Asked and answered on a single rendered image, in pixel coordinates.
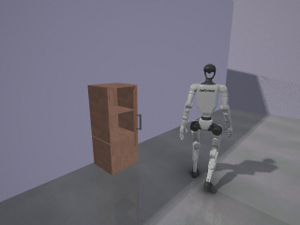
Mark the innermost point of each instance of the left robot upper arm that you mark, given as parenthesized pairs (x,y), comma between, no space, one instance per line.
(191,95)

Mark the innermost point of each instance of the cupboard door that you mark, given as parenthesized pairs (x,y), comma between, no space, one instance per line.
(135,117)

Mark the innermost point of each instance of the handle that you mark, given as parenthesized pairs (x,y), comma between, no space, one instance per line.
(140,121)

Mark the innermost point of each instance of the right robot forearm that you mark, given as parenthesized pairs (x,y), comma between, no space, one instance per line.
(227,117)

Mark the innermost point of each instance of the right robot thigh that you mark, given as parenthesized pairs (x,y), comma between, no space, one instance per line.
(216,138)

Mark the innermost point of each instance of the right robot upper arm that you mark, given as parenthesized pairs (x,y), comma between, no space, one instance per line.
(224,97)

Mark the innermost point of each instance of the right robot hand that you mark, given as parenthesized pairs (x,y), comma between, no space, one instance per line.
(230,130)

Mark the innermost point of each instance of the robot head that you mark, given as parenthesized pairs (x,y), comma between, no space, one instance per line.
(209,68)

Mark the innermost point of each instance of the left robot hand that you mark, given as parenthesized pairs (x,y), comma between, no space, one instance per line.
(182,129)

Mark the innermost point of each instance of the left robot forearm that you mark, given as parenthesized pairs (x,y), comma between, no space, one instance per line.
(185,116)

